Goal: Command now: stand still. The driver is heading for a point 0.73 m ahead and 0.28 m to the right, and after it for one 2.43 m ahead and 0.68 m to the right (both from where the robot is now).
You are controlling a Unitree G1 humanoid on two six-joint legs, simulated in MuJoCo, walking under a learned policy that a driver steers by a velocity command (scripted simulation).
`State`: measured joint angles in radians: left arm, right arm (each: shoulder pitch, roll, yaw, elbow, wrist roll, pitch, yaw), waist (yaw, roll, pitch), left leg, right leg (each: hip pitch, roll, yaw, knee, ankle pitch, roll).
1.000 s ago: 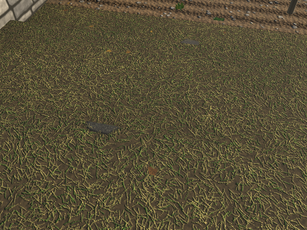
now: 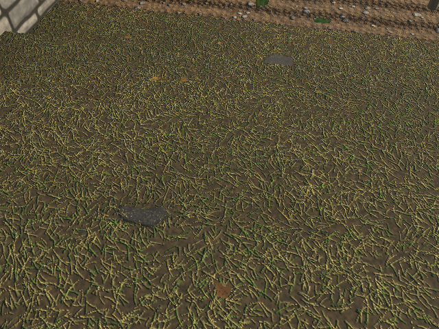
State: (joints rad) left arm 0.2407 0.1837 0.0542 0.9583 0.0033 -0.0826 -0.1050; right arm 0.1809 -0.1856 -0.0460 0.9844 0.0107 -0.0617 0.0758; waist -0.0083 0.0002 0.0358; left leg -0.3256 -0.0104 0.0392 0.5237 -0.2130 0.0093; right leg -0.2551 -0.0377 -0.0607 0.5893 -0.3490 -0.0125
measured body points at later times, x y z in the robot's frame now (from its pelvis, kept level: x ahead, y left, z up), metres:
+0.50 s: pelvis +0.01 -0.01 +0.00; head +0.04 -0.01 +0.45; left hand +0.06 +0.22 -0.14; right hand +0.06 -0.24 -0.15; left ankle +0.04 +0.12 -0.73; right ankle -0.02 -0.11 -0.73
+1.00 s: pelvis +0.08 +0.03 -0.01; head +0.09 +0.04 +0.44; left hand +0.06 +0.26 -0.17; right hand +0.14 -0.20 -0.15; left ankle +0.04 +0.12 -0.73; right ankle -0.02 -0.11 -0.70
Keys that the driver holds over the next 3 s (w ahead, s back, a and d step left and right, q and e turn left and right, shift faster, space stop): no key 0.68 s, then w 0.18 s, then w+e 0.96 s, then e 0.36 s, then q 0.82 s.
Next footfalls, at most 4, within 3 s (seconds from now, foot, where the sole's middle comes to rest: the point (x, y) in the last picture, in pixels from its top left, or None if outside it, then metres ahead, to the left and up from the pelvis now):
1.44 right None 0.46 -0.13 -0.94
1.78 left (235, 251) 0.81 -0.01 -0.94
2.24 right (308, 267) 0.74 -0.28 -0.94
2.64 left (248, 249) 0.82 -0.06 -0.94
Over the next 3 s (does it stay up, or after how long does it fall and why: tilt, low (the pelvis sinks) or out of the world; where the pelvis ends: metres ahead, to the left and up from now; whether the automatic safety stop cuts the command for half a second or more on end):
stays up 0.80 -0.14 -0.17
